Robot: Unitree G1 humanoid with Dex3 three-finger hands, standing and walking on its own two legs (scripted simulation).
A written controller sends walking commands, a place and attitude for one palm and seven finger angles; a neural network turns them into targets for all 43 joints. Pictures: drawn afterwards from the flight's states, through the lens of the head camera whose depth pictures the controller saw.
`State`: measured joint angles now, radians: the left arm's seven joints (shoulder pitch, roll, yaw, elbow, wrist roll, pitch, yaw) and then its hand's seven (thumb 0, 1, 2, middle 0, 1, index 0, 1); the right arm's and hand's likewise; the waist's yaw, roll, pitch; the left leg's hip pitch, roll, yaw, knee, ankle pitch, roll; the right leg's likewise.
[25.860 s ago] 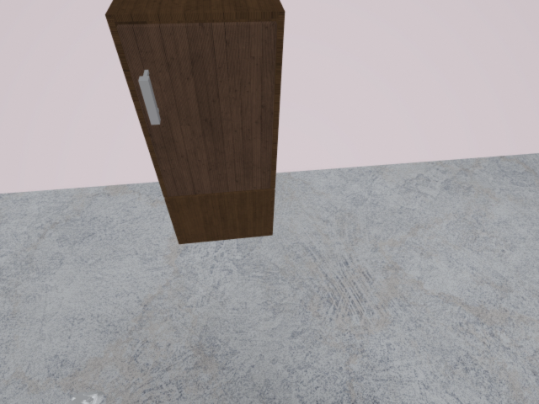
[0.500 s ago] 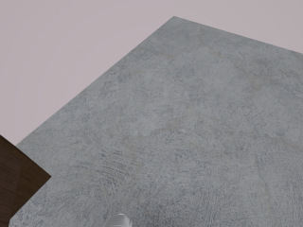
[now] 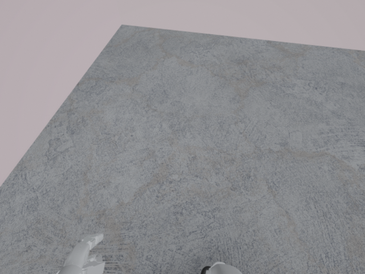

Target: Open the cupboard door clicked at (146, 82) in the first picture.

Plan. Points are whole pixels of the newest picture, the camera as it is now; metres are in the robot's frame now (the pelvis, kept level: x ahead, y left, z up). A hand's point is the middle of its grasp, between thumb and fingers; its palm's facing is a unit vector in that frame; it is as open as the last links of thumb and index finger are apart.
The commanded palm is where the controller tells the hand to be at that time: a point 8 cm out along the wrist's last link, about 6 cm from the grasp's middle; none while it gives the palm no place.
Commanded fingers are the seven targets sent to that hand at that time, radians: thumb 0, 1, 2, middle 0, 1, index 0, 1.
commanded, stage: walk to a spot facing it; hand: left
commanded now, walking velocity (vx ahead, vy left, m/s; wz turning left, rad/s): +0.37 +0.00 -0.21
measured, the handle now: out of the picture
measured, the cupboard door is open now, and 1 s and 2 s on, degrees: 46 46 46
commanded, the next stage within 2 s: turn to face it in 0.56 s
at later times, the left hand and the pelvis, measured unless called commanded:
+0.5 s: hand (116, 234) +0.24 +0.19 -0.17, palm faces -0.05 -0.98 -0.18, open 7.3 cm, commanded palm none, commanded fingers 0.00 0.90 0.90 -0.20 -0.30 -0.20 -0.30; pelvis +0.24 +0.00 +0.00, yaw -7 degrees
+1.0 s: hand (152, 148) +0.51 +0.11 -0.16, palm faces +0.03 -0.98 -0.19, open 7.2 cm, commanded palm none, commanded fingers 0.00 0.90 0.90 -0.20 -0.30 -0.20 -0.30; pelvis +0.43 -0.08 +0.01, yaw +0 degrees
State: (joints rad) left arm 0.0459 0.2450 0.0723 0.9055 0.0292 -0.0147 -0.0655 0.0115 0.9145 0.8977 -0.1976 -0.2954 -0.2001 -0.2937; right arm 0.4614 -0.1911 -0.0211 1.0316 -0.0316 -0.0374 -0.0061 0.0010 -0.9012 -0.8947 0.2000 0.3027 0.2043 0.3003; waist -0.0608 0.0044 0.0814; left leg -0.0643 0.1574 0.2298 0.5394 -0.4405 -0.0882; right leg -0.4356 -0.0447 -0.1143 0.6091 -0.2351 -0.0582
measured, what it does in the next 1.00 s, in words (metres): walks ahead: left foot, then right foot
